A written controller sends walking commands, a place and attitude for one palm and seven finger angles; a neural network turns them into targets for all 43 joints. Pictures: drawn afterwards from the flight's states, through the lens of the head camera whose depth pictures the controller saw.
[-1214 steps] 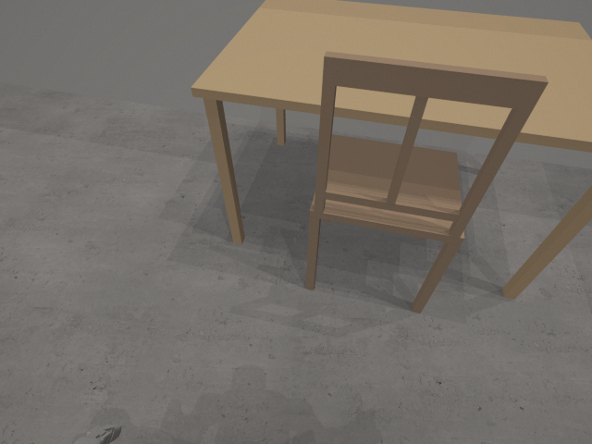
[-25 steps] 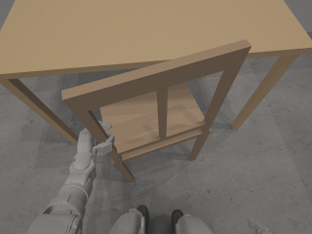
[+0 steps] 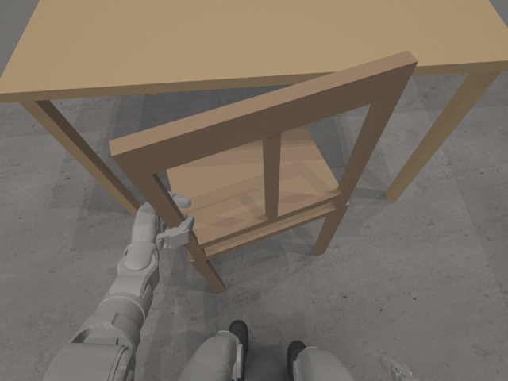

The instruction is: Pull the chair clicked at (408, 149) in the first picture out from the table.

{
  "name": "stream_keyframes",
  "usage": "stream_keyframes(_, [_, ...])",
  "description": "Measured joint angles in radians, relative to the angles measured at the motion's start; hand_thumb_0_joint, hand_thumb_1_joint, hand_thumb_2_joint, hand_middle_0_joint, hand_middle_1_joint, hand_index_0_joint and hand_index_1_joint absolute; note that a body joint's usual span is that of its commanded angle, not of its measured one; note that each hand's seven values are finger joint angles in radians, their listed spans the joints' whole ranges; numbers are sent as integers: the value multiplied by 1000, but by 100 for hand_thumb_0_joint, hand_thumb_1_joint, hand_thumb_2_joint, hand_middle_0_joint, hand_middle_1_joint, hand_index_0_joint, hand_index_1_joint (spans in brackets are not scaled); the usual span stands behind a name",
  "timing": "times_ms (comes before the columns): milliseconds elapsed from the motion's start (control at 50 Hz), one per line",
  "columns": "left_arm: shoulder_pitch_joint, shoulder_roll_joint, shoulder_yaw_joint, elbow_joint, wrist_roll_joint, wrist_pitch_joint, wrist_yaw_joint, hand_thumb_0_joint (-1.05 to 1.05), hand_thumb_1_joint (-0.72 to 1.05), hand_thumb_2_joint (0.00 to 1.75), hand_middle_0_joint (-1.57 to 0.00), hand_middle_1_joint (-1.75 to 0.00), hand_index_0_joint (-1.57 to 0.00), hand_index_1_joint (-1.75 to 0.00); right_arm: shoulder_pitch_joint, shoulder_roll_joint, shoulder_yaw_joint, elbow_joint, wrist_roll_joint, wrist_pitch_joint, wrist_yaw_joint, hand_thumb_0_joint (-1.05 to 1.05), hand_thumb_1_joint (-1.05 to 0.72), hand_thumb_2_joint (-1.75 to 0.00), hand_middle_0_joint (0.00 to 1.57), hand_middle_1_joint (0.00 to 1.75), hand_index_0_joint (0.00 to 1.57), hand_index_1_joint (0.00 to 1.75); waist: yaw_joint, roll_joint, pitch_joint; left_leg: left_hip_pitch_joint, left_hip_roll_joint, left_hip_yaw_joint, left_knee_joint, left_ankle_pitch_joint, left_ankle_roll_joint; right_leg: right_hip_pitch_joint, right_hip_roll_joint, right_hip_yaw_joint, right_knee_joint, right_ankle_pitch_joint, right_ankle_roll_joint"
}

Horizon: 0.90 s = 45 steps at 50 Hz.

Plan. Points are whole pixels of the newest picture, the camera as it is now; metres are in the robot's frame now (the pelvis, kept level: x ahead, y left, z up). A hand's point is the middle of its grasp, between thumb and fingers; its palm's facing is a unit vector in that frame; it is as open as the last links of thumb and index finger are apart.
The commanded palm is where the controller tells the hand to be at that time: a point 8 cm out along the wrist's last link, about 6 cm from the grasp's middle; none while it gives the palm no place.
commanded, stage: step backward, pulling the chair out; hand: left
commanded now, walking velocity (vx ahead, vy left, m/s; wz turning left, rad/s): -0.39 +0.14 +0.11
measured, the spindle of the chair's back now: (271, 182) +0.45 -0.01 -0.06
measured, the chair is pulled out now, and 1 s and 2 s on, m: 0.15 0.25 0.45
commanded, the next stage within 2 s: none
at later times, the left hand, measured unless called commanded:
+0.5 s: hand (180, 264) +0.29 +0.14 -0.07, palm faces -0.06 -0.98 -0.19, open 5.7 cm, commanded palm +0.28 +0.20 -0.06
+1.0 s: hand (181, 303) +0.23 +0.13 -0.06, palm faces -0.01 -0.98 -0.18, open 5.8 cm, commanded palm +0.20 +0.19 -0.06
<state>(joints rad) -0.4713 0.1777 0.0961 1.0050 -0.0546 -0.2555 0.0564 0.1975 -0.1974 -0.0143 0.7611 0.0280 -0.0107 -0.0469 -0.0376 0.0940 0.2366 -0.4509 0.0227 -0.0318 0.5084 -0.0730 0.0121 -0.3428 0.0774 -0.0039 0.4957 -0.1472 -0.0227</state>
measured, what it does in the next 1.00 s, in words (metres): walks backwards: left foot, then right foot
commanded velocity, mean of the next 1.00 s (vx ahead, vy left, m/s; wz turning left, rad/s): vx -0.38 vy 0.02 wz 0.03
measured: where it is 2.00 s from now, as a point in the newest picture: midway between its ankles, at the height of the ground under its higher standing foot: outside the picture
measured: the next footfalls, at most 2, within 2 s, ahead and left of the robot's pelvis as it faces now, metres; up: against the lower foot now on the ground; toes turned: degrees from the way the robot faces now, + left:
left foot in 0.30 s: -0.09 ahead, +0.18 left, +0.00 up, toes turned +4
right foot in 0.72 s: +0.02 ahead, -0.08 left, +0.00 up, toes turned +2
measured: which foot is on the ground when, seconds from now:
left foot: down 0.00-0.02, up 0.04-0.28, down 0.30-0.74, up 0.76-1.00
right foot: down 0.00-0.60, up 0.62-0.70, down 0.72-1.00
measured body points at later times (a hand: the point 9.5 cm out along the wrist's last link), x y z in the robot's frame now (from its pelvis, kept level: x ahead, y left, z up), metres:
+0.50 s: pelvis -0.06 +0.03 +0.00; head +0.05 +0.01 +0.43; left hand +0.29 +0.20 -0.05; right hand +0.04 -0.23 -0.14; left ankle -0.13 +0.18 -0.73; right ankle +0.06 -0.10 -0.73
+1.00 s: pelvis -0.14 +0.02 +0.00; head -0.03 +0.00 +0.43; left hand +0.22 +0.19 -0.05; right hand -0.04 -0.26 -0.15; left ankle -0.17 +0.18 -0.72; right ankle -0.02 -0.08 -0.73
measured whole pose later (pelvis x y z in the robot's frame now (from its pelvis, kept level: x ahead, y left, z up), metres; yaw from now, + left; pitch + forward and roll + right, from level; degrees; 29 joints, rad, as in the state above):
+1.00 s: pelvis -0.14 +0.02 +0.00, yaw +6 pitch +3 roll +2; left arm -0.55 0.11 0.01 0.94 -0.04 -0.14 0.10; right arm 0.18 -0.32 -0.05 0.73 0.06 0.04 -0.08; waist -0.10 0.03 0.22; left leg -0.36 0.02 -0.01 0.67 -0.42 -0.04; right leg -0.50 -0.06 -0.04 0.54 -0.09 -0.01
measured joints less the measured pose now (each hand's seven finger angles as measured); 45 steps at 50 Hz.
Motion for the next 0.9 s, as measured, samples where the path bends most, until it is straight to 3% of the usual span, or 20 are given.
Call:
stream_keyframes(40, [2, 5, 16, -3, 2, -2, 0, 6, 57, 70, -26, -111, -50, -145, -11, -5, -6, 0, 10, 6, 1, 0, -90, -90, 20, 30, 21, 30, -11, -2, 5, -39, -11, -13, 93, -139, -10, -13, -2, -5, 9, -11, -13])
stream_keyframes(80, [-2, 0, 24, -3, 0, 1, 9, 6, 57, 71, -27, -111, -50, -145, -19, -21, -19, 4, 15, 9, -1, 0, -90, -90, 20, 30, 21, 30, -6, -20, 1, -83, -49, -29, 287, -271, -30, -36, -20, 9, 19, -14, -18])
stream_keyframes(140, [-6, -23, 33, -12, -3, 19, 20, 7, 58, 71, -25, -111, -50, -145, -25, -62, -29, 11, 19, 12, -6, 0, -91, -90, 20, 30, 20, 30, -8, -38, -16, -65, -78, -44, 400, -340, -45, -70, -56, 23, 22, -2, -11])
stream_keyframes(240, [-29, -50, 0, -45, 3, 57, 34, 7, 59, 69, -23, -112, -50, -145, -29, -122, -41, -2, 30, 21, -22, 0, -91, -90, 20, 29, 20, 30, -44, -43, -50, 75, -38, -63, 240, -372, -46, -137, -117, -11, 43, 1, 15])
stream_keyframes(300, [-60, -57, -41, -80, 17, 87, 39, 6, 59, 68, -22, -114, -50, -145, -33, -145, -50, -21, 27, 32, -35, 0, -91, -90, 20, 29, 20, 29, -59, -44, -53, 179, 3, -38, 41, -267, -50, -180, -147, -31, 61, 10, 35])
stream_keyframes(340, [-80, -43, -72, -113, 26, 104, 34, 4, 60, 67, -21, -115, -50, -145, -51, -129, -58, -32, 22, 46, -42, 0, -91, -90, 19, 29, 20, 29, -55, -87, -27, 209, -22, -12, -33, -282, -68, -193, -179, -13, 66, 29, 55])
stream_keyframes(400, [-50, -24, -90, -167, 34, 108, 24, 3, 60, 66, -19, -117, -50, -145, -51, -90, -54, -80, 10, 60, -30, 0, -91, -90, 19, 29, 20, 29, -31, -116, -1, 224, -24, 27, -45, -245, -62, -190, -169, 14, 40, 86, 53])
stream_keyframes(520, [55, -31, -92, -207, 46, 83, 6, 0, 60, 66, -17, -119, -50, -145, 1, -20, -35, -121, 10, 91, 4, 0, -91, -90, 20, 29, 20, 29, -35, -79, -29, 194, 17, 38, 77, -313, -64, -156, -130, 8, 13, 76, 47])
stream_keyframes(640, [45, -34, -92, -115, 46, 58, 5, 0, 60, 67, -16, -120, -50, -145, 39, 24, -9, -81, 1, 87, -16, 0, -91, -90, 20, 30, 20, 30, -23, -109, -66, 198, -5, 65, 67, -291, -56, -185, -140, 39, 79, 46, 54])
stream_keyframes(700, [51, -50, -75, -61, 39, 40, 4, 1, 60, 68, -16, -118, -50, -145, 82, 27, -16, -61, -11, 81, -16, 0, -90, -90, 20, 30, 20, 30, -23, -71, -92, 187, 12, 47, 79, -295, -60, -162, -103, 15, 202, -91, 45])
stream_keyframes(780, [-2, -60, -47, 12, 30, 24, 6, 1, 58, 70, -18, -115, -50, -145, 72, 6, -24, 2, 2, 72, -9, 0, -90, -90, 20, 30, 20, 30, -14, -18, -69, 115, 39, 13, 214, -331, -66, -93, -66, -22, 115, -72, -12])
stream_keyframes(840, [-78, -60, -33, 34, 19, 54, 15, 3, 58, 70, -17, -114, -50, -145, 35, -22, -26, 23, 15, 62, -10, 0, -91, -90, 20, 30, 20, 30, -20, -36, -27, 17, -6, -19, 404, -423, -58, -104, -89, -30, 89, -28, -14])
stream_keyframes(900, [-114, -60, -41, 19, 12, 86, 27, 3, 59, 69, -17, -113, -50, -145, 8, -62, -25, 12, 25, 56, -19, 0, -91, -90, 20, 30, 20, 30, -37, -56, -8, -9, -19, -16, 398, -430, -59, -121, -118, -35, 66, 8, -10])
